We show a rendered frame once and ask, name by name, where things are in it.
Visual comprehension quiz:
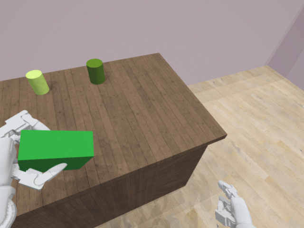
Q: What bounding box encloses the robot left forearm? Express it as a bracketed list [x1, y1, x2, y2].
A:
[0, 186, 17, 228]

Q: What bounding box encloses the sponge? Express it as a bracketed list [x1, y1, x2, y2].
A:
[18, 130, 94, 172]

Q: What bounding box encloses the robot left hand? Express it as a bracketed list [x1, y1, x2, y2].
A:
[0, 110, 67, 191]

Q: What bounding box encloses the robot right hand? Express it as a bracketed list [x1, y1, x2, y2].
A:
[215, 180, 253, 228]

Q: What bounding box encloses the table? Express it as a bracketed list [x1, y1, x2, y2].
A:
[0, 53, 227, 228]

